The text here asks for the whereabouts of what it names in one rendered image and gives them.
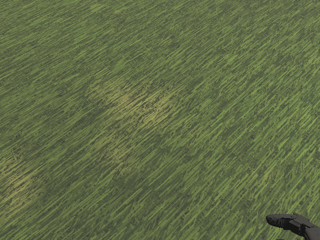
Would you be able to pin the robot right hand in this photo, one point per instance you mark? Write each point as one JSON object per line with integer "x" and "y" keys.
{"x": 296, "y": 223}

